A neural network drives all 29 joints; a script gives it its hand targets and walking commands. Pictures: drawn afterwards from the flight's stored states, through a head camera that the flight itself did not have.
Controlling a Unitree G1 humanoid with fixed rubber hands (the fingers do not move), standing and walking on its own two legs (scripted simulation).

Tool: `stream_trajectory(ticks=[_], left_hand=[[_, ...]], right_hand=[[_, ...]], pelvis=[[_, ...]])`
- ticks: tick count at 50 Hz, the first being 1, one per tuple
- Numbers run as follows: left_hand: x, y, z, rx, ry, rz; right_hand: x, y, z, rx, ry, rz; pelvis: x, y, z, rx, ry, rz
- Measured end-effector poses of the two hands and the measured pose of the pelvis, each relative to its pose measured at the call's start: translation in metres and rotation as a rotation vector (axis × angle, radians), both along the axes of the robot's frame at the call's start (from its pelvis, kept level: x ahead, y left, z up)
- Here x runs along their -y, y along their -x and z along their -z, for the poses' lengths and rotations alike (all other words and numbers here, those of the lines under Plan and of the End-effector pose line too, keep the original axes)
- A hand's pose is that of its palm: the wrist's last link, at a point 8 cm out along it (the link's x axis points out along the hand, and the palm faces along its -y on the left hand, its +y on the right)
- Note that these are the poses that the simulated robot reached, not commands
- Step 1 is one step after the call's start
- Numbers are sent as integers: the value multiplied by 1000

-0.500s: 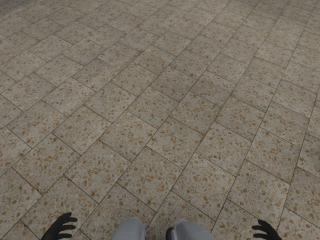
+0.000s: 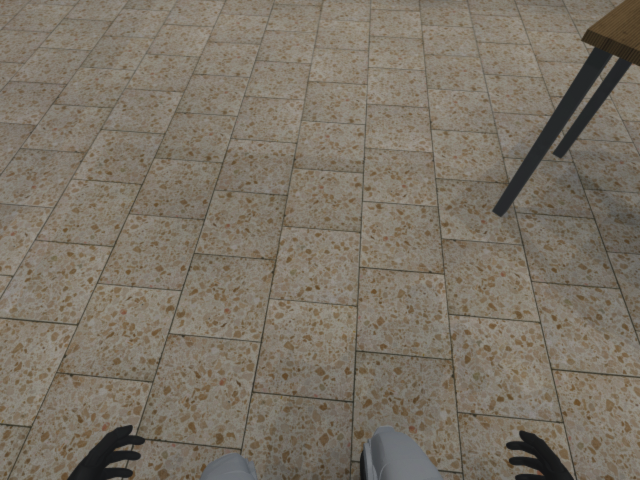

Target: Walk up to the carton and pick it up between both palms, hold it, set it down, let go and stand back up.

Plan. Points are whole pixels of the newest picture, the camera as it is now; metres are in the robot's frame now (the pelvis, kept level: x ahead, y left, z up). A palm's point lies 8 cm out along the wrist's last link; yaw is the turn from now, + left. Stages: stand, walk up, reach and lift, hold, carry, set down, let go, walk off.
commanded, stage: walk up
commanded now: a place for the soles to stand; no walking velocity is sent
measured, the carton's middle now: out of the picture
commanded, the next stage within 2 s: none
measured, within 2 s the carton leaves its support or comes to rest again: neither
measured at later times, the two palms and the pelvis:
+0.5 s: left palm (231, 368) +0.27 +0.14 -0.11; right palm out of the picture +0.01 -0.40 -0.10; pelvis +0.04 -0.09 +0.00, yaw -23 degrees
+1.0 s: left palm (339, 294) +0.38 -0.02 -0.12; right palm out of the picture -0.03 -0.47 -0.09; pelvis +0.11 -0.18 +0.00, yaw -37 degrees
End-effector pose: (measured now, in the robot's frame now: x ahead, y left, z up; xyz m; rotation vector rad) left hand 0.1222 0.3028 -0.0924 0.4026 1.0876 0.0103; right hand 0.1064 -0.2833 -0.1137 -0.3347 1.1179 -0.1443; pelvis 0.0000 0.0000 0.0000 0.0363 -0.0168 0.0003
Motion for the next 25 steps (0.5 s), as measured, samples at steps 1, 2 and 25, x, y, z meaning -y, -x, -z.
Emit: stream_trajectory(ticks=[1, 2, 25], left_hand=[[6, -4, -1, 1, -2, 8], [11, -7, -1, 2, -4, 14], [160, -143, 13, 5, 32, 376]], right_hand=[[6, 4, 0, -11, 2, 13], [12, 7, -1, -18, 6, 24], [114, 96, -9, 10, 66, 398]], pelvis=[[5, -1, -1, -1, 1, 9], [9, -2, -2, -1, 3, 16], [87, -39, 5, 25, -3, 394]])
